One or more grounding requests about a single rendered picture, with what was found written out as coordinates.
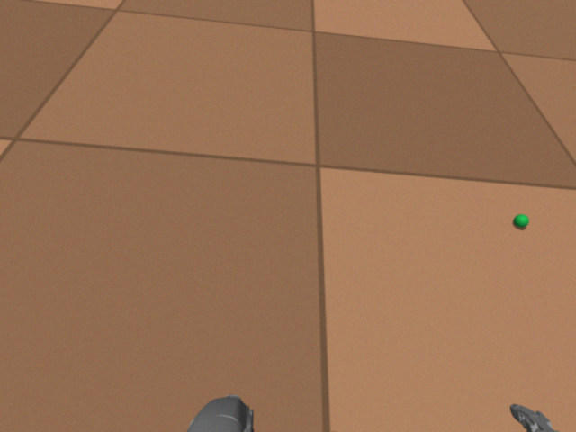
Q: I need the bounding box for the ball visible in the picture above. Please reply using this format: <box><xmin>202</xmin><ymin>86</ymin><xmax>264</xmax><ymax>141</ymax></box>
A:
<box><xmin>514</xmin><ymin>214</ymin><xmax>529</xmax><ymax>227</ymax></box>

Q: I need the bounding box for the right robot hand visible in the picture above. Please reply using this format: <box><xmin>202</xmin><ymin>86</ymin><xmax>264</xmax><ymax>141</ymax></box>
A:
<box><xmin>510</xmin><ymin>404</ymin><xmax>559</xmax><ymax>432</ymax></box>

